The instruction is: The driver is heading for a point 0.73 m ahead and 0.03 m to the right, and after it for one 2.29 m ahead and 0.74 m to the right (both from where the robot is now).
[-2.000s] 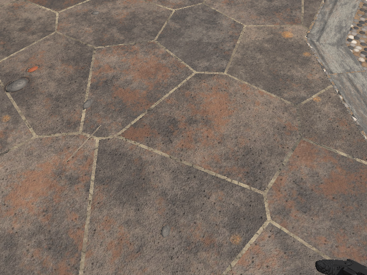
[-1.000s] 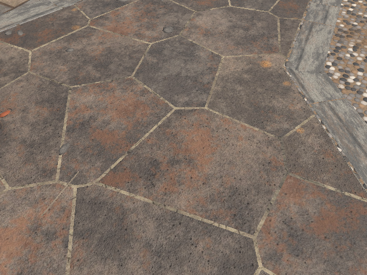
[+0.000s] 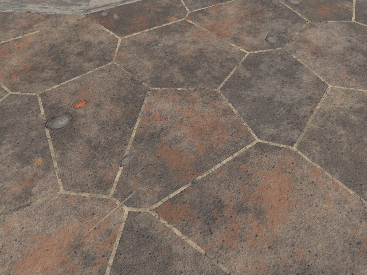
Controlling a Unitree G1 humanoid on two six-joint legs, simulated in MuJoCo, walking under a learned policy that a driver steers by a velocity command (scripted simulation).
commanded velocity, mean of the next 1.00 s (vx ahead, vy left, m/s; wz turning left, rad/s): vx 0.46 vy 0.00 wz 0.14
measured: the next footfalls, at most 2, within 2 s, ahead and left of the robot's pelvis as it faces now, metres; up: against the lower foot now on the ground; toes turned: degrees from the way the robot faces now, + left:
right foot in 0.42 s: +0.44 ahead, -0.13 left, +0.00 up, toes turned +7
left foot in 0.92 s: +0.70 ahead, +0.14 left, +0.00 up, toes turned +8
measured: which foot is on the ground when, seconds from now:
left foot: down 0.00-0.44, up 0.46-0.90, down 0.92-1.00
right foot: up 0.00-0.40, down 0.42-0.94, up 0.96-1.00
